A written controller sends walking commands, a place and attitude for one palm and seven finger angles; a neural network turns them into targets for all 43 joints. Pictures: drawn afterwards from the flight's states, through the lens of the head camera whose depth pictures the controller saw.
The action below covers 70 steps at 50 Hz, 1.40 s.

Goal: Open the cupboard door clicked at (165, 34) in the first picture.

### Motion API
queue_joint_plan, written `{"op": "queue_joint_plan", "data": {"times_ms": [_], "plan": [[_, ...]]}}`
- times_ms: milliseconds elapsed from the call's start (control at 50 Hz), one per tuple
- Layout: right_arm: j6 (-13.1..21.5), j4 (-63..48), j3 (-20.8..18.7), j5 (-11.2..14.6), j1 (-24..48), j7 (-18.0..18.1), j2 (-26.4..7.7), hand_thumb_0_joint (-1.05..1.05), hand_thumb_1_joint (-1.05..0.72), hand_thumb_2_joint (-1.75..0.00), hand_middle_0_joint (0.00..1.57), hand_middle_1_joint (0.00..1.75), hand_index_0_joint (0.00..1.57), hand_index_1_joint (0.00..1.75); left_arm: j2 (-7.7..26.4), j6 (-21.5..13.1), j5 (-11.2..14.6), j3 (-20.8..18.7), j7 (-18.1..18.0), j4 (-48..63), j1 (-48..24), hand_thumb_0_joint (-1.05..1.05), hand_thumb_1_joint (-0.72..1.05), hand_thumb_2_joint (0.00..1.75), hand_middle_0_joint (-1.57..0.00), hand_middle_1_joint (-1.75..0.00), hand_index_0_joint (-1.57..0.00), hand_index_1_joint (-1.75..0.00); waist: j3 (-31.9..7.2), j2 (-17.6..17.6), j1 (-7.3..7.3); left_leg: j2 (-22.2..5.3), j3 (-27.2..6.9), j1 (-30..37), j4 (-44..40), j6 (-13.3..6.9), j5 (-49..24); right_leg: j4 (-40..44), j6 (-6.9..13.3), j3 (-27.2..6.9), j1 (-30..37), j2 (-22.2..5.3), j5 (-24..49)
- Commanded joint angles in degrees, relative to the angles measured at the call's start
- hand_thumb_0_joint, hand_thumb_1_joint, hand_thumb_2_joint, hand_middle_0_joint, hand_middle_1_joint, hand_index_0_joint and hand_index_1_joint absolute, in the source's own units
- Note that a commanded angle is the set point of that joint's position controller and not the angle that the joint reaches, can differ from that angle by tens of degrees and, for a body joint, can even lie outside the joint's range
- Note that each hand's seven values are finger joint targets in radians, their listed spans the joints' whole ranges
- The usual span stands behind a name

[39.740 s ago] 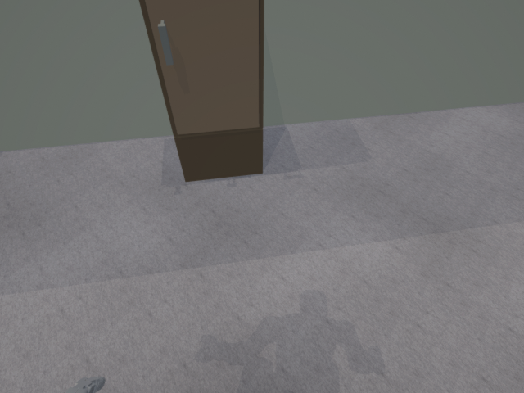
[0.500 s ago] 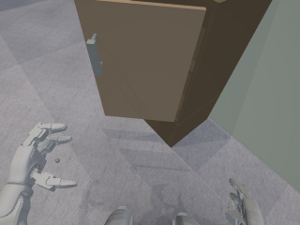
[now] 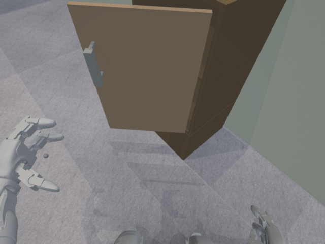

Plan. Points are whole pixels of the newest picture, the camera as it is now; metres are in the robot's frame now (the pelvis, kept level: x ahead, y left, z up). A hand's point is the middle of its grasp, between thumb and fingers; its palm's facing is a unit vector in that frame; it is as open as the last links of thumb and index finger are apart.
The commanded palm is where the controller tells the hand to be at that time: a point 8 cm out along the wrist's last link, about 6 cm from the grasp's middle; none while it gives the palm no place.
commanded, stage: raise the hand with hooked fingers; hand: left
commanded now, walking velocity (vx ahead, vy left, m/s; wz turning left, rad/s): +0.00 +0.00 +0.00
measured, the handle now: (95, 64) +0.62 +0.25 +0.05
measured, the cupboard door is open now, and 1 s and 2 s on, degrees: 46 46 46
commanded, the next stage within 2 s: move the hooked fingers beside the handle in 0.40 s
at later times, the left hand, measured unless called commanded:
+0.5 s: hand (44, 159) +0.28 +0.28 +0.06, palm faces +0.01 -1.00 -0.03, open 14.0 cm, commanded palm +0.26 +0.32 +0.07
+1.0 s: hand (59, 125) +0.37 +0.27 +0.06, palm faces -0.01 -1.00 -0.02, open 14.0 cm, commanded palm +0.35 +0.33 +0.06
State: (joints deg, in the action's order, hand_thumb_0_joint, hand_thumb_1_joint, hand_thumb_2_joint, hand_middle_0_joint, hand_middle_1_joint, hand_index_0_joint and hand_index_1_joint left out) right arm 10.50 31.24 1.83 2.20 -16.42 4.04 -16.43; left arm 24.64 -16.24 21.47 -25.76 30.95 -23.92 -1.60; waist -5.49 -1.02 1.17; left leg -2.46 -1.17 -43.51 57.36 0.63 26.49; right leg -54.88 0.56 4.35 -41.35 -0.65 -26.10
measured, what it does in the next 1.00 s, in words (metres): stands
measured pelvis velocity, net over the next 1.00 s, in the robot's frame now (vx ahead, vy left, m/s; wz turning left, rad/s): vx -0.01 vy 0.01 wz -0.02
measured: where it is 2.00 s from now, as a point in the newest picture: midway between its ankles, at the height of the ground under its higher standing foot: outside the picture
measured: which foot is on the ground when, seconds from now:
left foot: down 0.00-1.00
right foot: down 0.00-1.00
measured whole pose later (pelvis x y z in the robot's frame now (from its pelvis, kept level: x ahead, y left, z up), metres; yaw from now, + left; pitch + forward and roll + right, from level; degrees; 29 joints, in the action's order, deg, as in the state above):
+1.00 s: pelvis -0.01 +0.01 -0.01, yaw -1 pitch +15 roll -2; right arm 6.4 32.5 2.4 1.8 -18.0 3.8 -16.2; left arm 28.7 -18.1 15.7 -26.5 29.3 -44.1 -23.4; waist -5.4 -0.2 3.5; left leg -2.4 -0.2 -48.3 58.9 -0.1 25.9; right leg -56.2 -0.1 3.2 -46.5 -0.7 -25.0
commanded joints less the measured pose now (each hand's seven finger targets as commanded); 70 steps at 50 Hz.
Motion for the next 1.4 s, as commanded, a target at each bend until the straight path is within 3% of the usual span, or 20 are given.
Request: {"op": "queue_joint_plan", "data": {"times_ms": [0,180,220,300,360,480,560,600,660,700,800,880,940,1040,1080,1160,1260,1300,1360,1380], "plan": [[2.81,-8.36,-3.85,0.28,0.56,0.31,-7.81,0.0,-0.9,-0.9,0.2,0.3,0.2,0.3,13.34,-3.76,1.63,-4.96,0.64,9.83,-6.98,0.0,-0.5,0.3,-0.3,-1.2,-0.3,-1.2,-15.43,-3.24,-1.11,2.69,0.83,8.53,-7.7,-1.88,-17.65,7.58,0.47,-2.69,10.26,1.93,17.1],[1.82,-8.64,-3.86,0.24,0.43,0.42,-7.65,0.0,-0.9,-0.9,0.2,0.3,0.2,0.3,14.37,-5.89,0.99,-5.66,-0.96,11.11,-8.89,0.0,-0.5,0.3,-0.3,-1.2,-0.3,-1.2,-15.6,-4.44,-0.74,2.6,1.02,8.95,-8.45,-1.98,-15.35,7.91,0.47,-3.06,9.81,2.11,14.19],[1.76,-8.5,-3.86,0.31,0.54,0.52,-7.74,0.0,-0.9,-0.9,0.2,0.3,0.2,0.3,13.5,-5.83,1.11,-5.07,-0.77,10.32,-8.68,0.0,-0.5,0.3,-0.3,-1.2,-0.3,-1.2,-14.99,-2.81,-0.63,2.52,0.83,8.53,-8.59,-1.96,-14.72,8.09,0.37,-2.86,9.64,2.09,13.68],[1.78,-8.66,-3.64,0.43,1.02,0.74,-7.63,0.0,-0.9,-0.9,0.2,0.3,0.2,0.3,14.07,-5.84,0.8,-4.78,-0.45,10.93,-10.04,0.0,-0.5,0.3,-0.3,-1.2,-0.3,-1.2,-14.76,-5.5,-0.68,2.48,0.48,9.8,-9.32,-1.88,-13.54,8.22,0.64,-2.58,8.53,2.22,11.92],[1.63,-8.76,-3.51,0.27,0.76,0.85,-7.79,0.0,-0.9,-0.9,0.2,0.3,0.2,0.3,14.08,-5.3,1.09,-5.03,-0.17,9.61,-9.61,0.0,-0.5,0.3,-0.3,-1.2,-0.3,-1.2,-14.61,-2.34,-0.38,2.44,0.41,8.96,-9.06,-1.98,-13.29,8.25,0.47,-2.55,8.76,2.42,11.98],[1.77,-8.93,-3.37,0.31,1.09,0.94,-7.74,0.0,-0.9,-0.9,0.2,0.3,0.2,0.3,13.31,-5.04,1.17,-4.36,0.4,8.92,-10.18,0.0,-0.5,0.3,-0.3,-1.2,-0.3,-1.2,-14.27,-3.15,-0.43,2.5,0.24,8.96,-8.98,-1.85,-12.7,8.06,0.62,-2.34,7.98,2.37,11.2],[1.72,-7.09,-3.15,0.16,0.48,1.51,-8.22,0.0,-0.9,-0.9,0.2,0.3,0.2,0.3,15.81,-5.52,0.12,-4.58,0.11,6.4,-20.99,0.0,-0.5,0.3,-0.3,-1.2,-0.3,-1.2,-13.42,-3.4,1.14,2.28,-0.18,7.89,-7.97,-1.8,-10.9,7.62,0.68,-2.79,5.61,2.37,9.25],[1.61,-6.68,-3.26,0.19,0.05,1.82,-8.39,0.0,-0.9,-0.9,0.2,0.3,0.2,0.3,15.84,-5.62,-0.38,-4.41,0.37,3.76,-22.67,0.0,-0.5,0.3,-0.3,-1.2,-0.3,-1.2,-14.55,-3.11,1.12,2.21,-0.26,8.06,-7.96,-1.79,-10.28,7.38,0.66,-2.67,5.1,2.25,8.46],[1.62,-5.99,-3.09,0.22,-0.23,1.88,-8.25,0.0,-0.9,-0.9,0.2,0.3,0.2,0.3,15.72,-5.9,-1.33,-2.06,0.97,3.72,-29.07,0.0,-0.5,0.3,-0.3,-1.2,-0.3,-1.2,-16.51,-7.41,1.48,2.12,-0.73,10.69,-7.93,-1.6,-11.59,6.62,1.1,-2.44,3.55,2.26,9.42],[1.4,-6.06,-3.26,0.19,-0.69,1.74,-8.36,0.0,-0.9,-0.9,0.2,0.3,0.2,0.3,15.6,-5.45,-1.85,-1.87,0.71,2.44,-28.18,0.0,-0.5,0.3,-0.3,-1.2,-0.3,-1.2,-18.03,-6.8,1.09,1.96,-1.04,11.88,-8.3,-1.56,-12.96,6.53,1.12,-1.96,3.69,2.31,10.33],[-0.21,-5.57,-3.11,0.07,-1.82,1.27,-8.75,0.0,-0.9,-0.9,0.2,0.3,0.2,0.3,18.29,-3.72,-2.97,-3.97,-0.6,-5.77,-31.47,0.0,-0.5,0.3,-0.3,-1.2,-0.3,-1.2,-16.72,-4.15,0.88,2.01,-0.46,7.98,-7.98,-1.56,-12.38,6.37,0.88,-2.07,4.19,2.16,10.59],[-1.27,-5.32,-3.42,-0.13,-3.27,0.78,-8.88,0.0,-0.9,-0.9,0.2,0.3,0.2,0.3,19.73,-5.15,-4.44,-4.08,-1.47,-7.19,-36.32,0.0,-0.5,0.3,-0.3,-1.2,-0.3,-1.2,-19.52,-5.98,1.13,1.81,-0.38,9.2,-7.32,-1.47,-15.22,5.36,0.99,-2.11,3.81,2.3,12.81],[-2.13,-4.56,-3.73,-0.3,-4.74,0.53,-9.25,0.0,-0.9,-0.9,0.2,0.3,0.2,0.3,20.68,-6.09,-4.41,-4.96,-1.66,-10.06,-37.91,0.0,-0.5,0.3,-0.3,-1.2,-0.3,-1.2,-20.16,-3.06,1.65,1.59,-0.45,8.53,-6.53,-1.74,-16.51,5.11,0.94,-2.22,4.35,2.67,14.32],[-3.95,-3.48,-3.62,-0.39,-6.05,0.44,-9.71,0.0,-0.9,-0.9,0.2,0.3,0.2,0.3,25.25,-6.82,-5.96,-6.69,-1.0,-15.73,-44.44,0.0,-0.5,0.3,-0.3,-1.2,-0.3,-1.2,-20.22,-4.95,2.3,1.7,0.32,5.34,-5.52,-2.03,-15.36,4.57,0.89,-3.09,4.4,2.52,14.37],[-4.46,-2.94,-3.87,-0.47,-6.76,0.3,-9.56,0.0,-0.9,-0.9,0.2,0.3,0.2,0.3,24.85,-7.71,-6.54,-5.88,-0.63,-15.96,-46.85,0.0,-0.5,0.3,-0.3,-1.2,-0.3,-1.2,-22.24,-6.93,2.55,1.5,0.12,7.48,-5.2,-1.96,-16.96,4.33,0.78,-3.1,3.21,2.57,15.35],[-5.47,-1.91,-4.06,-0.59,-8.15,0.21,-10.02,0.0,-0.9,-0.9,0.2,0.3,0.2,0.3,26.7,-8.79,-6.58,-6.96,-0.05,-18.84,-50.18,0.0,-0.5,0.3,-0.3,-1.2,-0.3,-1.2,-24.56,-6.49,2.95,1.13,-0.27,8.79,-4.33,-1.92,-18.81,3.69,0.85,-2.89,2.11,2.87,16.3],[-7.33,-1.17,-3.84,-0.63,-9.3,0.13,-10.29,0.0,-0.9,-0.9,0.2,0.3,0.2,0.3,28.18,-7.95,-8.38,-6.13,-0.07,-25.82,-55.49,0.0,-0.5,0.3,-0.3,-1.2,-0.3,-1.2,-22.1,-4.65,4.48,1.06,-0.21,5.35,-3.63,-2.41,-16.77,3.54,0.51,-2.95,0.41,2.9,15.26],[-7.85,-1.19,-3.76,-0.89,-9.76,-0.05,-10.32,0.0,-0.9,-0.9,0.2,0.3,0.2,0.3,29.8,-8.45,-9.24,-6.72,-0.28,-26.26,-57.39,0.0,-0.5,0.3,-0.3,-1.2,-0.3,-1.2,-23.61,-7.3,4.29,1.14,-0.22,5.92,-3.16,-2.37,-17.58,3.16,0.62,-3.11,0.2,2.84,15.65],[-8.88,-1.08,-3.74,-1.03,-10.52,-0.1,-10.59,0.0,-0.9,-0.9,0.2,0.3,0.2,0.3,32.36,-9.26,-9.49,-8.26,-0.31,-27.49,-59.43,0.0,-0.5,0.3,-0.3,-1.2,-0.3,-1.2,-25.56,-5.55,4.83,0.87,-0.16,5.5,-2.0,-2.61,-18.7,2.6,0.44,-3.44,0.43,3.19,16.89],[-9.13,-0.92,-3.6,-1.01,-10.61,-0.13,-10.59,0.0,-0.9,-0.9,0.2,0.3,0.2,0.3,33.58,-9.35,-9.83,-8.72,-0.17,-28.34,-60.53,0.0,-0.5,0.3,-0.3,-1.2,-0.3,-1.2,-25.11,-7.27,4.74,0.89,-0.19,4.93,-1.93,-2.46,-18.58,2.39,0.51,-3.44,0.36,3.16,16.84]]}}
